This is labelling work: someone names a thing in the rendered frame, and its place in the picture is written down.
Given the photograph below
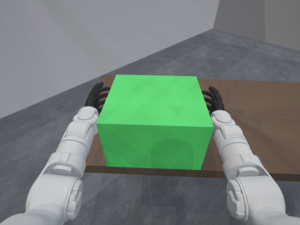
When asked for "table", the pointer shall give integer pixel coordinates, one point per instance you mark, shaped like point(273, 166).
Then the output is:
point(268, 114)

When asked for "robot left hand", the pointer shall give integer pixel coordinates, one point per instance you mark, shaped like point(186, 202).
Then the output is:
point(95, 96)

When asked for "robot left upper arm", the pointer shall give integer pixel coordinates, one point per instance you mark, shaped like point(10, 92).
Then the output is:
point(54, 200)

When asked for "right robot forearm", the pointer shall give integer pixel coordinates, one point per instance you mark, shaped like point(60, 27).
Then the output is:
point(238, 159)

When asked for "robot right upper arm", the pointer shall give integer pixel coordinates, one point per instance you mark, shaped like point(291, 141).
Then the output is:
point(256, 200)

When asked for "left robot forearm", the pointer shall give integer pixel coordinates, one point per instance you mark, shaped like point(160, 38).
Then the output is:
point(70, 156)

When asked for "robot right hand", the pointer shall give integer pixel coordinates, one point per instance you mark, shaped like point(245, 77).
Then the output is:
point(216, 100)

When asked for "carton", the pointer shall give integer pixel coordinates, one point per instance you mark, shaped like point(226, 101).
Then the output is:
point(155, 121)

